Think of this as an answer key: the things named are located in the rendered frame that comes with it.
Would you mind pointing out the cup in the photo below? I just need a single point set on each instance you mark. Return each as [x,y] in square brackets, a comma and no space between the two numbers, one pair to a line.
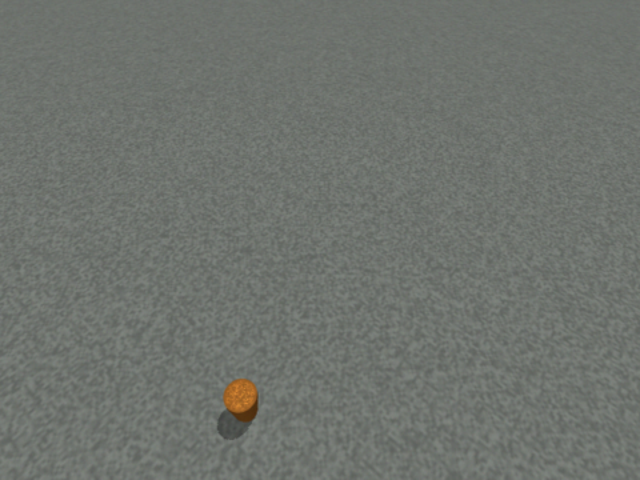
[241,399]

